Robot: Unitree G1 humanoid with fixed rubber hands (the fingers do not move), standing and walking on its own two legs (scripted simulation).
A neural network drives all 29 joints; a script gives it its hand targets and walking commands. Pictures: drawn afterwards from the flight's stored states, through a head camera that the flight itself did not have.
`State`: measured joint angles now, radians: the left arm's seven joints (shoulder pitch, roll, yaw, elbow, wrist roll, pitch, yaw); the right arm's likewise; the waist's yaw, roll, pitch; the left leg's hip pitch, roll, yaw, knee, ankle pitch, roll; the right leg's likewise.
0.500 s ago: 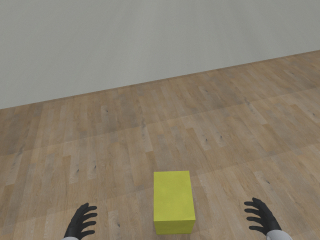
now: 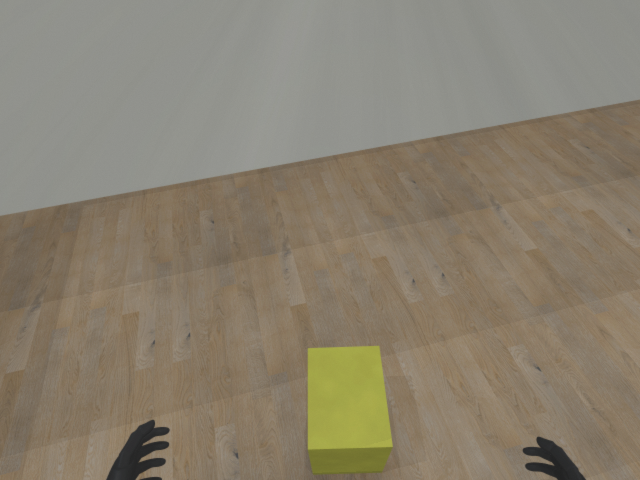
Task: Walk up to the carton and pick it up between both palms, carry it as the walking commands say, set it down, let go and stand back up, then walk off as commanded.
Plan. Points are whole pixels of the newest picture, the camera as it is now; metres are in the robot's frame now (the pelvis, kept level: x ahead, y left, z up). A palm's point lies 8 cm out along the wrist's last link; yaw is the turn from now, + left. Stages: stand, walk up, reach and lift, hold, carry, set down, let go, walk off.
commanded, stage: stand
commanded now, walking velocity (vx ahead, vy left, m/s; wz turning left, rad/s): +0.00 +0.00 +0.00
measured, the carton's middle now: (345, 411) +0.41 -0.05 -0.63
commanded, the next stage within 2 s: walk off in 1.32 s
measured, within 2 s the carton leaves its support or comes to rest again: neither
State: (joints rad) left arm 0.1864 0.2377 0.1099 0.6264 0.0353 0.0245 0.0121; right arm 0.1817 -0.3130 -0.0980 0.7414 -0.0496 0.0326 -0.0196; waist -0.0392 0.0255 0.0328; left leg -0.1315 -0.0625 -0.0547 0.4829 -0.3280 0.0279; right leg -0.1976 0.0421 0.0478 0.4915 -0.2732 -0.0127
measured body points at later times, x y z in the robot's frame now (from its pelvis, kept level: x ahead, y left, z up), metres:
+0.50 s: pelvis +0.00 +0.00 +0.00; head -0.01 -0.01 +0.45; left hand +0.16 +0.27 -0.08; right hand +0.11 -0.31 -0.10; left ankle -0.04 +0.09 -0.74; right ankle -0.01 -0.11 -0.74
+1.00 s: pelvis -0.01 -0.01 +0.00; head -0.03 -0.02 +0.45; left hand +0.14 +0.26 -0.09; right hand +0.09 -0.32 -0.11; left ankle -0.04 +0.09 -0.74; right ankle -0.01 -0.11 -0.74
